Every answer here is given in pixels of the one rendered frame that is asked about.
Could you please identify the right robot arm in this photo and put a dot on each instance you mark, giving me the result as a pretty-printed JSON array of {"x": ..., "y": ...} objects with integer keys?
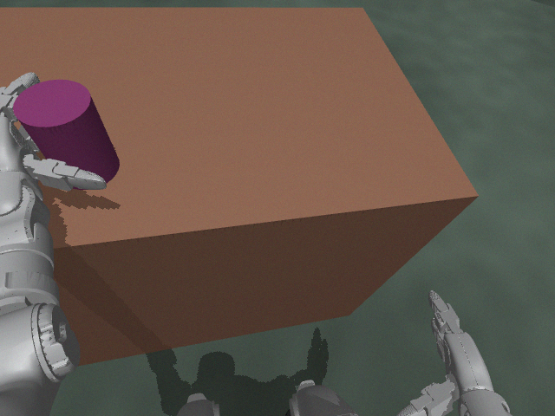
[{"x": 482, "y": 403}]

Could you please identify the left robot hand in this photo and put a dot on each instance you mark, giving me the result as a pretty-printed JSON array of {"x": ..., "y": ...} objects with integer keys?
[{"x": 18, "y": 150}]

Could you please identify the left robot arm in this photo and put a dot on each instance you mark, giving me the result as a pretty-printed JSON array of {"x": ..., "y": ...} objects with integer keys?
[{"x": 37, "y": 346}]

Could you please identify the can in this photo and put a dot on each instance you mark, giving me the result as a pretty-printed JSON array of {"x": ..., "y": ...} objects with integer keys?
[{"x": 61, "y": 118}]

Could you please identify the right robot hand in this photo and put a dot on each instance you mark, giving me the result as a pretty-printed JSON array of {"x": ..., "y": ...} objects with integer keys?
[{"x": 465, "y": 369}]

